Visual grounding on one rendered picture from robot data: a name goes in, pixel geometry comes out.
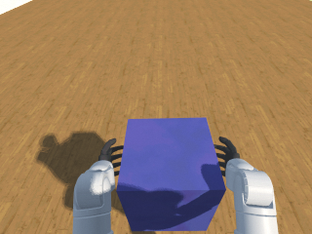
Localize right robot hand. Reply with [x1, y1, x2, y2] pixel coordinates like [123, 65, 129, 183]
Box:
[214, 136, 241, 176]

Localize carton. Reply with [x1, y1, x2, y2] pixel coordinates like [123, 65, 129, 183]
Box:
[116, 117, 226, 231]

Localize left robot hand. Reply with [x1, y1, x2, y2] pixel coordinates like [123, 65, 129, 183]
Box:
[98, 138, 124, 176]

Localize robot right forearm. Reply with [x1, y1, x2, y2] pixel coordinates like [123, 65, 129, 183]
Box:
[225, 158, 279, 234]

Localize robot left forearm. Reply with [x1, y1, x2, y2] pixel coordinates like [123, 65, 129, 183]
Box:
[72, 160, 116, 234]

